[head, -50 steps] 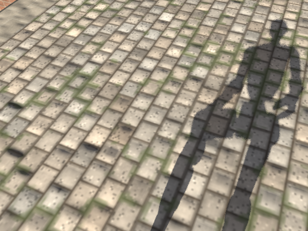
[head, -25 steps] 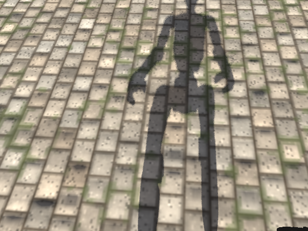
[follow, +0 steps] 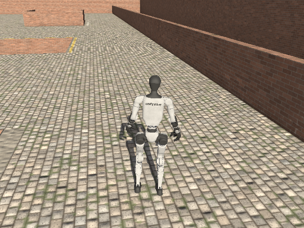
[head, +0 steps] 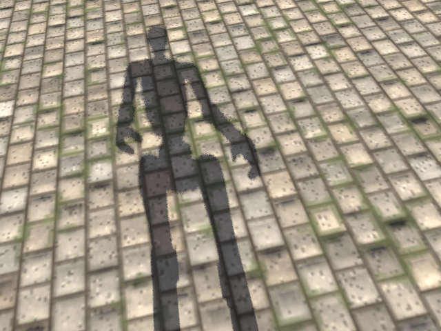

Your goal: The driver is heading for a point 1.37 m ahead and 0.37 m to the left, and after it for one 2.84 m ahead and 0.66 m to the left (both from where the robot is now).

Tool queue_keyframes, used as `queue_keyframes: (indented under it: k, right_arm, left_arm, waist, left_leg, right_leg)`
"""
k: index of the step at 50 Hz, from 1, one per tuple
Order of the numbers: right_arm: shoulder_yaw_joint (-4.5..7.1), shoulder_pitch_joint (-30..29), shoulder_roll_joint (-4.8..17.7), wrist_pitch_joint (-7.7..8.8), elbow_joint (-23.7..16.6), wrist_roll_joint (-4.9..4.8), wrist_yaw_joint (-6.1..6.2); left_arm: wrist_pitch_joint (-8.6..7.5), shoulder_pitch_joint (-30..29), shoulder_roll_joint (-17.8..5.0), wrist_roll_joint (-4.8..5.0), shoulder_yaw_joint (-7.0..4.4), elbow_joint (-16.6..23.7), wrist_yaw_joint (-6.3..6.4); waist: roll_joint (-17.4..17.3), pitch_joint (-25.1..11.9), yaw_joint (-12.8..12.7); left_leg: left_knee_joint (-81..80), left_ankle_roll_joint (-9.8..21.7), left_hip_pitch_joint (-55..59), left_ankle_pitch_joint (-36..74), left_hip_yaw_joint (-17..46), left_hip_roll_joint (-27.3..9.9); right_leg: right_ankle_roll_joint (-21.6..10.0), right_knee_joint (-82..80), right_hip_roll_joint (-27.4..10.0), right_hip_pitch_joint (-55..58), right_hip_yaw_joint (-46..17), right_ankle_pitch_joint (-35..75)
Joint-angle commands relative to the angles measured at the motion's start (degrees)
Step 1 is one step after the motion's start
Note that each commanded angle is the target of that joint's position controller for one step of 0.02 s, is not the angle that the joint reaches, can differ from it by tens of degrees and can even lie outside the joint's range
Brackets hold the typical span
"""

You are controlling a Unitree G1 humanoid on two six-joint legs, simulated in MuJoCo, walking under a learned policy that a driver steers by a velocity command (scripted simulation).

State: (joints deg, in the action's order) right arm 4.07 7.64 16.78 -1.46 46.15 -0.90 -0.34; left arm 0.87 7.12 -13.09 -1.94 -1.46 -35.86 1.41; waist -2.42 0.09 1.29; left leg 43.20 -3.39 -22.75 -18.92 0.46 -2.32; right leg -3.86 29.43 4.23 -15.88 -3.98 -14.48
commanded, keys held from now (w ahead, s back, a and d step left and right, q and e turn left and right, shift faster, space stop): q+shift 0.54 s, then shift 0.04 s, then e+shift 0.42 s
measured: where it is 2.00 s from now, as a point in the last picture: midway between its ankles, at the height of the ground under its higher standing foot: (225, 327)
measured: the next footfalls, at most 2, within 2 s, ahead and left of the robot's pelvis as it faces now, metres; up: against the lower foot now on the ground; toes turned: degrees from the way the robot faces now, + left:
left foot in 0.12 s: +0.02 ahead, +0.14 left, +0.00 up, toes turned +7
right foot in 0.50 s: +0.13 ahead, -0.07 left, +0.00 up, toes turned +33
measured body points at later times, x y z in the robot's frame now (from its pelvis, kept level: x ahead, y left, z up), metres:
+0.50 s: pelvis +0.02 +0.00 +0.00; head +0.06 +0.02 +0.44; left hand +0.08 +0.34 -0.08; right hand +0.29 -0.21 -0.09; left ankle -0.02 +0.13 -0.74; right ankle +0.09 -0.09 -0.74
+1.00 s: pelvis +0.02 +0.02 +0.00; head +0.06 +0.04 +0.45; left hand +0.01 +0.34 -0.11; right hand +0.27 -0.17 -0.09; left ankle -0.06 +0.12 -0.74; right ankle +0.05 -0.10 -0.67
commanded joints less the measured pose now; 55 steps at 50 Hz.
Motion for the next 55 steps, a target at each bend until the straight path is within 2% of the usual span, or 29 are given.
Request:
queue_keyframes:
  k: [1,5,6,7,8,9,10,12,13,17,22,24,25,26,27,28,31,35,38,40,41,42,43,44,45,46,48,52,55]
  right_arm:
    - [1.16,-5.3,7.0,1.23,-6.2,-0.79,-0.47]
    - [0.91,0.4,5.5,1.55,-5.4,-0.76,-1.25]
    - [1.37,1.4,7.1,1.54,-5.5,-0.36,-1.13]
    - [2.93,2.9,12.6,1.79,-5.7,-0.05,-0.48]
    - [3.72,5.8,14.9,1.94,-5.8,0.44,-0.38]
    - [3.41,9.0,13.5,2.54,-5.7,1.73,-0.14]
    - [3.41,6.9,12.6,3.02,-6.2,1.35,0.37]
    - [3.26,2.1,10.8,2.41,-8.2,-0.86,1.48]
    - [3.15,1.0,10.0,1.64,-8.9,-1.37,2.09]
    - [4.21,2.0,11.3,-0.55,-10.4,-0.91,2.99]
    - [4.6,-0.5,11.6,-1.36,-13.0,-1.4,2.37]
    - [3.88,-1.8,9.5,-1.38,-14.0,-1.86,2.42]
    - [2.81,2.4,5.9,-1.45,-13.7,-0.9,2.22]
    - [2.98,4.2,6.3,-0.91,-15.2,-0.72,1.96]
    - [4.21,5.1,11.0,-0.36,-14.7,-0.1,1.65]
    - [4.96,4.5,13.5,-0.52,-13.3,-0.31,1.58]
    - [3.25,3.4,8.2,-1.1,-12.2,0.32,1.73]
    - [-0.32,0.6,0.8,-0.01,-12.9,1.91,1.6]
    - [1.18,-0.9,5.1,0.24,-12.9,0.55,1.65]
    - [1.7,2.1,6.1,0.56,-11.9,0.21,1.75]
    - [2.24,4.2,8.0,0.67,-11.6,0.41,2.05]
    - [2.93,7.9,11.0,0.38,-11.6,1.46,2.72]
    - [4.04,6.7,14.6,-0.24,-10.2,2.8,2.52]
    - [3.04,4.7,10.2,0.24,-12.0,3.41,2.46]
    - [1.91,1.8,6.8,0.71,-12.7,3.29,2.68]
    - [1.53,-1.6,5.3,1.1,-13.2,2.7,2.88]
    - [1.61,-3.3,5.2,1.63,-12.9,1.35,3.04]
    - [2.57,-1.0,6.9,0.93,-11.6,1.59,3.33]
    - [3.65,-1.2,9.8,0.93,-11.1,0.86,2.55]
  left_arm:
    - [0.18,3.0,-12.7,0.47,-3.86,1.2,0.37]
    - [0.95,0.3,-11.8,2.06,-4.32,1.5,1.87]
    - [0.75,0.4,-11.0,2.18,-4.47,1.6,2.11]
    - [0.26,-0.6,-9.1,0.5,-4.36,3.7,2.09]
    - [-0.42,-6.6,-8.3,-0.5,-4.12,5.8,1.97]
    - [-0.93,-7.9,-8.1,0.05,-4.08,6.2,1.74]
    - [-1.06,-6.5,-8.0,1.21,-4.32,5.4,1.33]
    - [-0.98,-5.9,-7.6,1.48,-4.41,4.5,1.22]
    - [-1.17,-6.5,-6.9,1.46,-4.33,4.6,1.13]
    - [-2.24,-6.3,-5.1,2.17,-3.85,3.8,0.08]
    - [-3.11,-1.9,-8.3,2.78,-5.07,2.1,-0.99]
    - [-3.38,1.9,-10.2,2.68,-6.13,0.5,-0.84]
    - [-3.06,2.2,-13.4,1.84,-6.74,1.2,-0.33]
    - [-2.67,0.2,-15.7,-0.76,-6.75,1.9,-0.44]
    - [-3.07,-1.9,-13.6,-1.19,-6.4,3.0,-0.44]
    - [-3.16,-3.8,-10.1,-0.59,-5.37,3.6,-0.04]
    - [-2.53,-2.8,-9.0,1.32,-4.24,2.5,0.53]
    - [-2.44,-1.4,-6.6,1.47,-2.74,0.3,-0.83]
    - [-1.42,2.5,-14.0,2.84,-5.1,-0.3,-1.53]
    - [-1.14,2.4,-14.7,4.28,-5.42,-0.1,-1.24]
    - [-1.32,2.8,-13.5,4.54,-5.12,-0.1,-0.92]
    - [-1.73,2.6,-10.2,3.81,-4.21,0.7,-0.91]
    - [-2.19,2.3,-7.2,4.11,-3.53,2.4,-0.76]
    - [-2.1,2.9,-11.5,3.39,-4.78,1.4,-0.6]
    - [-1.44,4.3,-13.0,3.77,-5.86,0.4,-0.69]
    - [-0.25,6.5,-12.0,3.85,-6.09,-0.9,-0.39]
    - [1.34,5.9,-9.8,3.46,-5.51,-0.4,-0.35]
    - [1.82,0.9,-6.9,3.58,-4.04,3.8,-2.02]
    - [2.1,0.9,-8.1,3.42,-4.28,5.5,-3.27]
  waist:
    - [10.4,-1.7,-4.0]
    - [8.6,-3.7,-1.1]
    - [5.4,-3.9,-1.0]
    - [-6.8,-4.7,-2.6]
    - [-13.8,-3.1,0.8]
    - [-10.7,-5.6,2.8]
    - [-6.2,-6.0,1.0]
    - [-2.2,-5.4,-1.0]
    - [-2.5,-5.9,-1.2]
    - [-4.9,-7.6,-0.5]
    - [-9.2,-7.0,-1.4]
    - [-8.0,-7.1,-2.9]
    - [2.0,-9.6,-0.5]
    - [16.7,-6.8,2.1]
    - [15.4,-4.6,2.5]
    - [10.6,-3.1,2.0]
    - [6.8,-1.3,0.2]
    - [10.7,-4.8,-0.4]
    - [14.3,-3.1,-2.2]
    - [13.4,-3.6,-0.3]
    - [11.7,-5.5,0.2]
    - [4.3,-8.8,0.9]
    - [-13.6,-5.8,-0.7]
    - [-11.7,-6.0,0.8]
    - [-8.3,-5.0,-0.5]
    - [-6.4,-4.1,-2.4]
    - [-6.5,-1.8,-2.3]
    - [-6.7,-2.4,0.4]
    - [-7.2,-3.2,0.3]
  left_leg:
    - [-1.5,1.1,-2.8,-3.9,-1.8,0.5]
    - [-12.3,4.1,1.4,5.6,-3.2,1.2]
    - [-16.4,6.2,4.6,16.0,1.3,-0.3]
    - [-18.2,11.4,9.8,34.7,15.9,-8.5]
    - [-22.2,20.8,17.3,44.3,29.9,-15.7]
    - [-23.6,23.9,22.1,42.2,32.6,-17.9]
    - [-22.2,21.6,23.5,40.0,28.9,-15.2]
    - [-21.0,17.0,22.6,37.0,23.1,-10.8]
    - [-21.1,15.7,21.5,35.4,22.0,-8.9]
    - [-19.9,14.5,19.0,31.9,23.0,-5.9]
    - [-19.4,12.7,12.4,24.3,29.5,-4.0]
    - [-15.6,9.2,6.9,12.7,28.7,-0.2]
    - [-4.8,6.3,0.3,-6.8,22.6,4.9]
    - [7.6,3.7,-11.1,-19.1,13.4,10.8]
    - [18.8,1.6,-13.8,-16.7,11.1,4.7]
    - [23.0,0.6,-12.7,-12.2,9.7,3.1]
    - [27.5,-1.2,-11.3,-5.5,7.6,3.9]
    - [3.2,-1.8,0.7,-7.1,3.9,1.8]
    - [-10.0,-1.7,4.6,-3.6,0.5,5.6]
    - [-22.9,1.1,10.7,5.9,1.3,6.2]
    - [-23.9,3.0,17.9,10.3,3.6,2.4]
    - [-21.6,6.9,26.7,21.3,10.0,-7.4]
    - [-22.9,14.7,23.5,28.2,19.0,-17.4]
    - [-23.9,19.8,21.9,33.9,21.2,-21.6]
    - [-23.8,18.9,20.6,36.0,17.2,-19.9]
    - [-23.0,16.2,19.8,34.9,11.9,-16.3]
    - [-23.2,14.5,19.2,35.8,6.1,-14.1]
    - [-23.6,14.8,20.4,32.2,0.3,-14.3]
    - [-22.4,14.0,18.5,32.5,-2.5,-16.0]
  right_leg:
    - [-10.0,-5.6,-18.8,7.6,-11.8,23.1]
    - [-6.9,0.3,-18.5,10.0,-8.1,29.2]
    - [-3.5,4.8,-15.1,7.6,-4.7,22.4]
    - [1.6,16.2,-7.0,-0.5,2.8,12.1]
    - [5.7,25.3,2.4,-16.1,4.4,-13.9]
    - [6.2,35.5,2.1,-21.9,-0.8,-24.2]
    - [6.2,39.3,0.5,-23.5,-3.3,-21.2]
    - [7.0,35.2,-1.5,-24.3,-3.8,-14.2]
    - [7.5,31.0,-1.5,-22.3,-3.2,-11.8]
    - [8.5,16.6,1.1,-14.9,-1.8,-6.7]
    - [7.7,0.9,2.1,-3.4,-2.0,-2.3]
    - [5.8,-10.6,-2.0,7.1,-2.7,7.3]
    - [1.0,-12.1,-14.2,14.7,-13.8,8.0]
    - [-7.7,-14.1,-24.9,12.9,-29.2,13.5]
    - [-11.4,-15.0,-28.6,9.5,-30.1,13.1]
    - [-10.3,-14.0,-24.6,6.5,-22.8,10.4]
    - [-8.5,-12.7,-16.6,3.9,-12.3,13.6]
    - [-8.0,-10.6,-12.4,5.1,-7.5,19.1]
    - [-8.9,-8.3,-13.2,6.2,-13.0,20.8]
    - [-7.2,-6.5,-12.8,5.5,-16.3,22.7]
    - [-4.4,-4.9,-11.7,1.0,-16.3,18.2]
    - [-0.7,3.4,-8.6,-7.3,-12.2,7.1]
    - [3.1,11.1,-0.9,-18.2,0.0,-12.3]
    - [6.1,25.1,-3.2,-19.3,0.7,-22.1]
    - [7.1,33.3,-4.2,-20.5,0.0,-20.5]
    - [8.1,36.7,-5.1,-20.7,0.1,-17.5]
    - [9.8,36.7,-6.8,-23.1,1.2,-11.0]
    - [9.9,25.5,-8.5,-20.1,4.8,-5.9]
    - [7.6,17.4,-8.1,-13.0,7.8,-5.5]
Over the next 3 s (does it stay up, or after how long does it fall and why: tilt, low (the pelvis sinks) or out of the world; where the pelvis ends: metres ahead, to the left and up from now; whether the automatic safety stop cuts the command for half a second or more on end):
stays up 1.30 0.45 -0.02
